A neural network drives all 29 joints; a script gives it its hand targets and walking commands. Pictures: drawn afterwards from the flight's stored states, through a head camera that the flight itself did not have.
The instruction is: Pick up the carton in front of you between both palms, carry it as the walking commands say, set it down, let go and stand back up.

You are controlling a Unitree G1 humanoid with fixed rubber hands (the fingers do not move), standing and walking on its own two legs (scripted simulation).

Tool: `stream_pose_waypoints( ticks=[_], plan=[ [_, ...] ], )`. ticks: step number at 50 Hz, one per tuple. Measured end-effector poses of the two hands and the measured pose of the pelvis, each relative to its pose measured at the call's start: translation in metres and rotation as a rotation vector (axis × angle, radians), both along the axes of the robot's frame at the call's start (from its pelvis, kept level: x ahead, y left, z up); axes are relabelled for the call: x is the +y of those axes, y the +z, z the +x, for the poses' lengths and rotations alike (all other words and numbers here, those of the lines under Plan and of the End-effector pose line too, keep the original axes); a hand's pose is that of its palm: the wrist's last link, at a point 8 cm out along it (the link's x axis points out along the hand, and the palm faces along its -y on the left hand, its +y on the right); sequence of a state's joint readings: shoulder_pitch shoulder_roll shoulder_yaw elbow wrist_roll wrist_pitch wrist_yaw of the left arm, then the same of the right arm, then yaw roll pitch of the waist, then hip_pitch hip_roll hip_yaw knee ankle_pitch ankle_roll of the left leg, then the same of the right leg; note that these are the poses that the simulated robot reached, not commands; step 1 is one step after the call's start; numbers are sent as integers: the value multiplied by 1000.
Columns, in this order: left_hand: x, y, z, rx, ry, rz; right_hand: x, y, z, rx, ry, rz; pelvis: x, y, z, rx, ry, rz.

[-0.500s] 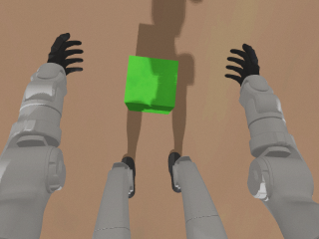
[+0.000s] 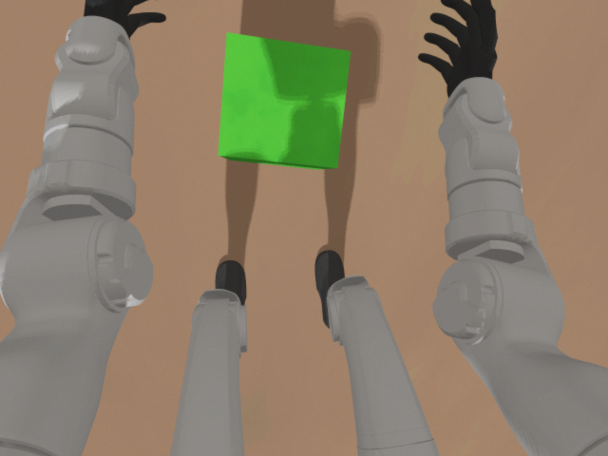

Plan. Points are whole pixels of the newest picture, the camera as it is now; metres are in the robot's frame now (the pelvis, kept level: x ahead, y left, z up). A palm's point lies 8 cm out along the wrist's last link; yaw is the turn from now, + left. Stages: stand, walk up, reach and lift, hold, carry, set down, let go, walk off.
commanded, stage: reach and lift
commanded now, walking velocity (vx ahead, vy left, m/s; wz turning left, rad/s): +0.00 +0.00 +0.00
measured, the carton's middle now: (280, 114) +0.52 -0.02 -0.51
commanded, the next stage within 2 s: none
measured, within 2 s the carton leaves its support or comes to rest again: leaves its support in 1.60 s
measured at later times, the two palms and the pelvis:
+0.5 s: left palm (171, 92) +0.54 +0.16 -0.37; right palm (395, 118) +0.48 -0.21 -0.37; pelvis -0.06 +0.00 -0.22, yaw -2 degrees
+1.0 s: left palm (183, 97) +0.54 +0.15 -0.44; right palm (371, 117) +0.49 -0.19 -0.44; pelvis -0.05 +0.00 -0.27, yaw -2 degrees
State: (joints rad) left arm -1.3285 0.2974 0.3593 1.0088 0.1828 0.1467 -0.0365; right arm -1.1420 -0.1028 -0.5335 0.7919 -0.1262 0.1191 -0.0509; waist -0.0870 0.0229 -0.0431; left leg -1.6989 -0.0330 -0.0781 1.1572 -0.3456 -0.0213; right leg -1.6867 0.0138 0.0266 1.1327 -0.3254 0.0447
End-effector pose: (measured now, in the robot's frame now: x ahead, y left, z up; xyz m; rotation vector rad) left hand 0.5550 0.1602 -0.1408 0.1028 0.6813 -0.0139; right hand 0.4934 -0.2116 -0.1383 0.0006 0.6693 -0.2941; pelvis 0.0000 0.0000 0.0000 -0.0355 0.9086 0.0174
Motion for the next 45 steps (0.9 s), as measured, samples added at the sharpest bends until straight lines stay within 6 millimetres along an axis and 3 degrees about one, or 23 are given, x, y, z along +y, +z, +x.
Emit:
stream_pose_waypoints(
  ticks=[6, 14, 23, 30, 36, 45],
  plan=[
    [-5, -67, -12, 25, 9, 8, -3, -63, -9, 29, -7, 0, 0, -47, -2, 57, -11, -6],
    [1, -160, -19, 4, 22, 32, -6, -155, -15, 25, -4, -6, 2, -132, -26, 27, -25, -7],
    [1, -222, -19, -3, 22, 26, -4, -221, -14, 25, 6, 5, 4, -207, -56, -102, -24, -9],
    [-3, -265, -22, 36, 21, 16, 3, -266, -12, 65, 29, 20, 4, -239, -68, -185, -25, -8],
    [-1, -298, -25, 51, 18, 17, 7, -298, -12, 87, 42, 23, 2, -253, -64, -252, -23, -6],
    [-1, -303, -13, 10, 8, 16, 15, -304, 3, 51, 54, 24, 2, -267, -54, -273, -26, -12]
  ],
)
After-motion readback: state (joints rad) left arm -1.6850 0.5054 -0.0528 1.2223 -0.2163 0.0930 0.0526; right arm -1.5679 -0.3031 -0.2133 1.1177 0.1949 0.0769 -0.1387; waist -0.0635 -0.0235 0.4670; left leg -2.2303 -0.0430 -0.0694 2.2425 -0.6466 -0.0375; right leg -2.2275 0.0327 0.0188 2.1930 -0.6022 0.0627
